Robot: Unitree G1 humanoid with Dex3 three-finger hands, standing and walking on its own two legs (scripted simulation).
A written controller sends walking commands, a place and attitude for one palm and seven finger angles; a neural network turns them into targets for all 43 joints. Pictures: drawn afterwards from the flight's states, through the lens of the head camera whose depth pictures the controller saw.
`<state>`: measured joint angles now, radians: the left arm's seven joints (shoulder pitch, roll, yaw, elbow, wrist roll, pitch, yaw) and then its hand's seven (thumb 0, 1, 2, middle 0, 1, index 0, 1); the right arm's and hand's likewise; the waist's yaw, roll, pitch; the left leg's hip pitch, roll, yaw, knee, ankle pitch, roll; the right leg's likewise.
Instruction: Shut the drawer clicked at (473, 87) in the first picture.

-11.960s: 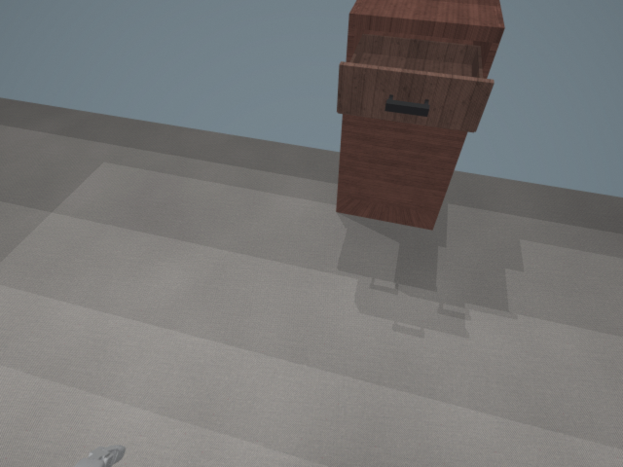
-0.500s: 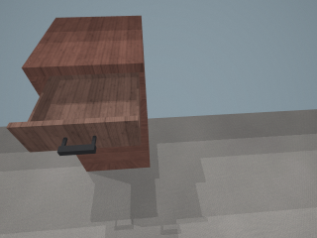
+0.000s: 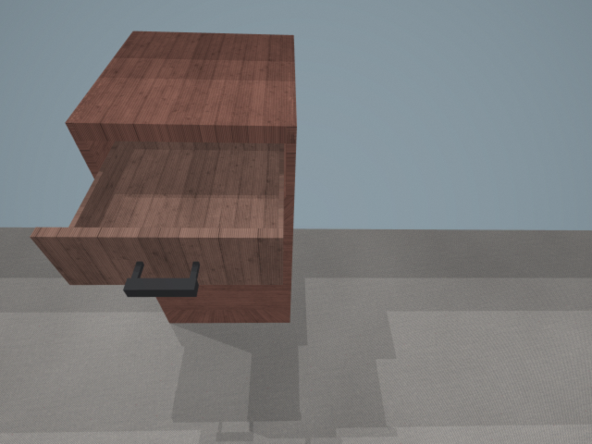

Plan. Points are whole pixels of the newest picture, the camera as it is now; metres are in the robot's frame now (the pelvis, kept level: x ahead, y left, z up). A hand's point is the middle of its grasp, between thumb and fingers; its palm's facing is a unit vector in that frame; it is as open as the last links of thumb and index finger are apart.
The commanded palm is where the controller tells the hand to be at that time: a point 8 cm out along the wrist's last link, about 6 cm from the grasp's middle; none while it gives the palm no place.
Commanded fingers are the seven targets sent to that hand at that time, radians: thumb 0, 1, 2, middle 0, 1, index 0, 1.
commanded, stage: come to a stop and stand still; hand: left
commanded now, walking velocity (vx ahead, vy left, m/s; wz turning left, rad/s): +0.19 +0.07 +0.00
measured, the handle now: (164, 277) +0.37 +0.24 -0.04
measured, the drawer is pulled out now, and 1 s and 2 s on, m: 0.24 0.24 0.24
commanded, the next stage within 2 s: look again from close up in 1.24 s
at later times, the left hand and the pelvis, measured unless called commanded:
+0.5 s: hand out of the picture +0.11 +0.18 -0.16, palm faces +0.08 -0.97 -0.24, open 7.3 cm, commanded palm none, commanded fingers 0.00 0.90 0.90 -0.20 -0.30 -0.20 -0.30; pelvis +0.03 -0.01 +0.01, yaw +3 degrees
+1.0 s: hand out of the picture -0.03 +0.19 -0.16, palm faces +0.04 -0.98 -0.20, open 7.4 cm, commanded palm none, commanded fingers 0.00 0.90 0.90 -0.20 -0.30 -0.20 -0.30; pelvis +0.00 +0.02 +0.01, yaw +1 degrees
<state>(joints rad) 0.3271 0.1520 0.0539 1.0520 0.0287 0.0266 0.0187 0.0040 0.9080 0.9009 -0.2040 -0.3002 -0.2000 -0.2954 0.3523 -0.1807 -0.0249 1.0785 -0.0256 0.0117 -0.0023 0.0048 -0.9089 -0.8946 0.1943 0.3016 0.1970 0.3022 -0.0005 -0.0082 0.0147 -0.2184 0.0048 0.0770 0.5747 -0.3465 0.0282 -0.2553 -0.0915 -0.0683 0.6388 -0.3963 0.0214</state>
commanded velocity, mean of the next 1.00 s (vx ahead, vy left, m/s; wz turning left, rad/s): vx -0.05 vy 0.01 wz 0.00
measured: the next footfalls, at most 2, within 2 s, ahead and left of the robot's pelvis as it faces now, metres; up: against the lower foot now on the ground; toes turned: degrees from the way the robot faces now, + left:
right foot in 0.26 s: +0.13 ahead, -0.11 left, +0.00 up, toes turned -3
left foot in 0.60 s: +0.05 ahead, +0.13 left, +0.00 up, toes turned +5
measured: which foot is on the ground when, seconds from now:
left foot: down 0.00-0.28, up 0.30-0.58, down 0.60-1.00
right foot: up 0.00-0.24, down 0.26-0.60, up 0.62-0.78, down 0.80-1.00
